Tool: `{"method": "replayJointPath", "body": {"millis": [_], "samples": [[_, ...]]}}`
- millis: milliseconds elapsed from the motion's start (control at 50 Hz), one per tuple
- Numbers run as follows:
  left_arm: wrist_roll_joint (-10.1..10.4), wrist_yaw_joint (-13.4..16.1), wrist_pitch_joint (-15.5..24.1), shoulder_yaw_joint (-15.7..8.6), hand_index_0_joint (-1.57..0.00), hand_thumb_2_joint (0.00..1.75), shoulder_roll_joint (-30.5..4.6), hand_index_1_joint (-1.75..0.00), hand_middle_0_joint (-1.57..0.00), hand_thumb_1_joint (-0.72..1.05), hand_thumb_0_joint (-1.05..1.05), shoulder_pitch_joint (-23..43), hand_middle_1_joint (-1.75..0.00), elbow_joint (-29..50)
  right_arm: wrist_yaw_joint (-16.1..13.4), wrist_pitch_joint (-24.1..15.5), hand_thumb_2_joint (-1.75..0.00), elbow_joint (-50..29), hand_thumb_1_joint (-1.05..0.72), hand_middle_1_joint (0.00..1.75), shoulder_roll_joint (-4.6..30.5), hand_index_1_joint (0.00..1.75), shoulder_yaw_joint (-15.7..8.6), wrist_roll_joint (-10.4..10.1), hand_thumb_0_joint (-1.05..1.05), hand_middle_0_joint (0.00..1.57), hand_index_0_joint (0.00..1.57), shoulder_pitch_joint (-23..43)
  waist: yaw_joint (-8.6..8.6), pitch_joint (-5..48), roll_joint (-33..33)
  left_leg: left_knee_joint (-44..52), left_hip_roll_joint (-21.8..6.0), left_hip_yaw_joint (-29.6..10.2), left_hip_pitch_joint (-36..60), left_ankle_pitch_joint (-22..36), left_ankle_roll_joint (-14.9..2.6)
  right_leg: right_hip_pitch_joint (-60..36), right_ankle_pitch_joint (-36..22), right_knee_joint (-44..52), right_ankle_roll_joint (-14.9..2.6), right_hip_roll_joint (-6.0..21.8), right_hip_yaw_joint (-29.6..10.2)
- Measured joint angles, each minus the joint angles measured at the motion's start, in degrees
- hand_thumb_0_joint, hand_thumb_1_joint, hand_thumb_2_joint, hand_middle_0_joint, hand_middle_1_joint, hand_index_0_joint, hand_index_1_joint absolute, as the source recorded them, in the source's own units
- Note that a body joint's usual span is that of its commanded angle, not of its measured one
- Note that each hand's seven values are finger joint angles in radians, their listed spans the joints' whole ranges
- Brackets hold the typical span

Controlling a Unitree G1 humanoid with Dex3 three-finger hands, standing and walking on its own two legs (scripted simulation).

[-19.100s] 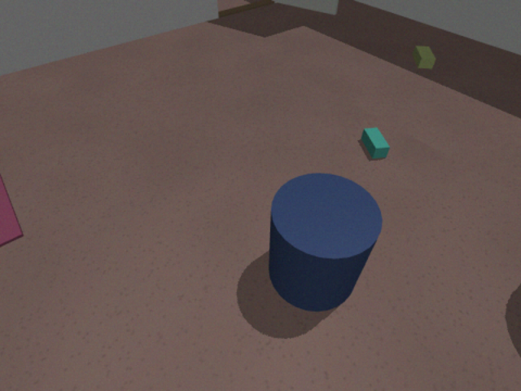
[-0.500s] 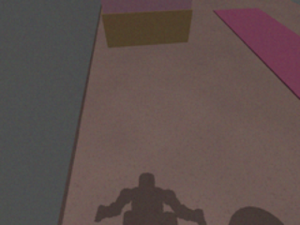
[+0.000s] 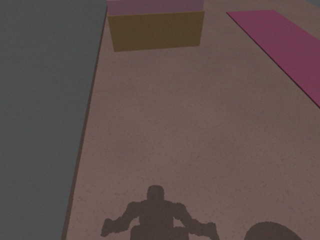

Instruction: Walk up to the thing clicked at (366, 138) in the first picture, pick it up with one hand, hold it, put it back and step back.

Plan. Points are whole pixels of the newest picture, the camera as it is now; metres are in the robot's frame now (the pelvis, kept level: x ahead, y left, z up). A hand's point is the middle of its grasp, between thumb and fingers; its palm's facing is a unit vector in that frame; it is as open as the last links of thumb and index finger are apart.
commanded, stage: walk up
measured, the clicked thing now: out of the picture -0.80 -1.13 -0.74
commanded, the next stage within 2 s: none
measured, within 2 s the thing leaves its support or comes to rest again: neither
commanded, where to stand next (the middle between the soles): +0.15 +0.03 m, yaw -33 degrees
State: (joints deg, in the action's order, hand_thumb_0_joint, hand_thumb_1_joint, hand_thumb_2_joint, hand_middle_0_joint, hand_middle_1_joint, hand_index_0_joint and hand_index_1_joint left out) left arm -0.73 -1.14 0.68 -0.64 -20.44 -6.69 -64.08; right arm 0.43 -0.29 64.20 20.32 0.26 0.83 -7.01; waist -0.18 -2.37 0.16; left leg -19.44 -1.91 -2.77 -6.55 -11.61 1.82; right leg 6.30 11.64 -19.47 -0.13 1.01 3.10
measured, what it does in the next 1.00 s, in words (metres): walks ahead, turning right: left foot, then right foot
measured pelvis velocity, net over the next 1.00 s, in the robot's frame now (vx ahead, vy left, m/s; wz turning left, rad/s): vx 0.15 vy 0.07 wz -0.44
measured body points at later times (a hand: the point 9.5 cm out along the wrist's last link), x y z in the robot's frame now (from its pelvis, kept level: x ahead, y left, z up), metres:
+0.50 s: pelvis +0.11 +0.06 -0.01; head +0.14 +0.05 +0.44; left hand +0.24 +0.37 -0.13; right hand +0.07 -0.26 -0.12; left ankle +0.08 +0.17 -0.75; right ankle +0.15 -0.10 -0.71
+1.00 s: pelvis +0.15 +0.07 -0.04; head +0.21 +0.07 +0.40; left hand +0.42 +0.28 -0.16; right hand +0.08 -0.26 -0.14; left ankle +0.22 +0.17 -0.75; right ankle +0.20 -0.08 -0.74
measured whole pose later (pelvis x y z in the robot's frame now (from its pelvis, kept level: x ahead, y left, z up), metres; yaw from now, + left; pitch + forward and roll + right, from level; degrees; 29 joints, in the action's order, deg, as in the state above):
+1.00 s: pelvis +0.15 +0.07 -0.04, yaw -25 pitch -3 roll +2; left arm -1.4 -0.9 -4.5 -3.3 -23.2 -6.6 -40.5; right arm -2.2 -0.1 48.3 21.5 -2.6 1.7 -13.7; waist -0.9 -9.4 -5.8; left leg -43.2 0.4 2.7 -18.9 -21.5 0.0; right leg 28.3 17.6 -46.6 -1.6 -3.1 -7.5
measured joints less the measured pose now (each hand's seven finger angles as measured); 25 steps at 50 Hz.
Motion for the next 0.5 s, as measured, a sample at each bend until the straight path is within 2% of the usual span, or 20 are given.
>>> {"method": "replayJointPath", "body": {"millis": [60,120,160,200,220,260,300,360,420,500], "samples": [[-0.74,-0.73,0.66,-1.71,-0.2,0.9,0.2,-0.3,-0.2,0.9,0.01,-3.84,-0.3,2.92,1.27,0.3,-0.9,-2.67,-0.9,0.3,0.94,0.3,-1.63,1.4,0.01,0.2,0.2,-1.11,-1.04,0.67,0.24,-9.3,0.11,1.75,-2.98,-11.66,-2.05,1.39,2.0,-2.86,-1.01,-0.54,-2.52],[-1.24,-0.98,0.97,-2.73,-0.2,0.9,0.51,-0.3,-0.2,0.9,0.01,-7.35,-0.3,4.27,1.98,0.15,-0.9,-5.14,-0.9,0.3,2.77,0.3,-3.03,1.8,0.01,0.2,0.2,-1.25,-1.72,0.23,1.12,-18.4,0.76,2.1,-7.44,-14.41,-2.34,1.53,1.97,-2.84,-1.31,-0.78,-4.76],[-1.41,-0.96,1.06,-3.12,-0.2,0.9,0.27,-0.3,-0.2,0.9,0.01,-9.33,-0.3,5.03,2.3,-0.17,-0.9,-6.59,-0.9,0.3,3.68,0.3,-3.72,1.79,0.01,0.2,0.2,-1.17,-2.16,-0.69,1.42,-18.93,0.56,1.95,-9.41,-14.97,-2.43,1.19,1.91,-2.3,-1.06,-0.83,-6.08],[-1.34,-1.01,0.69,-3.39,-0.2,0.9,-0.44,-0.3,-0.2,0.9,0.01,-11.05,-0.3,5.77,2.57,-0.66,-0.9,-8.15,-0.9,0.3,4.18,0.3,-4.32,1.78,0.01,0.2,0.2,-1.24,-2.46,-1.68,1.27,-15.73,0.19,1.48,-10.06,-14.73,-2.63,1.4,2.68,-3.26,-0.31,-0.74,-7.43],[-1.22,-1.02,0.27,-3.47,-0.2,0.9,-0.97,-0.3,-0.2,0.9,0.01,-11.77,-0.3,6.05,2.62,-1.05,-0.9,-9.02,-0.9,0.3,4.27,0.3,-4.63,1.79,0.01,0.2,0.2,-1.44,-2.4,-2.14,0.94,-12.86,0.1,1.56,-9.52,-12.05,-2.7,2.0,3.87,-5.13,0.16,-0.56,-8.11],[-0.97,-0.56,-0.92,-3.62,-0.2,0.9,-2.15,-0.3,-0.2,0.9,0.01,-12.76,-0.3,6.13,2.29,-2.04,-0.9,-10.78,-0.9,0.3,3.74,0.3,-5.24,2.26,0.01,0.2,0.2,-2.18,-2.05,-2.88,-0.76,-10.93,0.8,3.65,-8.28,-1.75,-2.24,5.31,10.13,-14.53,-0.78,-0.26,-10.23],[-0.94,0.16,-1.84,-3.46,-0.2,0.9,-2.73,-0.3,-0.2,0.9,0.01,-12.97,-0.3,5.93,1.81,-2.21,-0.9,-11.73,-0.9,0.3,2.79,0.3,-5.45,2.37,0.01,0.2,0.2,-3.25,-1.17,-2.85,-1.38,-11.34,0.64,5.09,-7.21,-2.82,-2.34,10.49,13.79,-26.79,-1.38,-1.64,-9.7],[-0.46,-0.14,-1.45,-3.11,-0.2,0.9,-3.78,-0.3,-0.2,0.9,0.01,-12.9,-0.3,6.93,1.56,-1.64,-0.9,-12.01,-0.9,0.3,1.63,0.3,-5.04,2.05,0.01,0.2,0.2,-5.69,0.1,-2.27,-1.89,-7.71,0.47,6.36,-3.5,-3.73,-2.8,15.77,11.54,-35.01,-1.63,-1.78,-6.75],[-0.16,-0.8,-0.61,-3.28,-0.2,0.9,-4.35,-0.3,-0.2,0.9,0.01,-12.06,-0.3,8.43,1.26,-1.9,-0.9,-12.48,-0.9,0.3,1.3,0.3,-4.47,1.51,0.01,0.2,0.2,-8.16,0.82,-2.44,-1.88,-4.56,0.7,7.79,0.3,-3.92,-3.11,18.45,8.41,-34.38,-0.95,-0.58,-5.28],[-0.13,-0.96,-0.61,-3.11,-0.2,0.9,-4.16,-0.3,-0.2,0.9,0.01,-9.05,-0.3,11.19,0.76,-1.88,-0.9,-13.76,-0.9,0.3,1.43,0.3,-3.98,0.89,0.01,0.2,0.2,-9.77,1.54,-4.63,-1.13,-5.31,0.93,9.87,2.87,-6.44,-3.27,19.9,5.76,-27.0,-0.71,0.71,-4.19]]}}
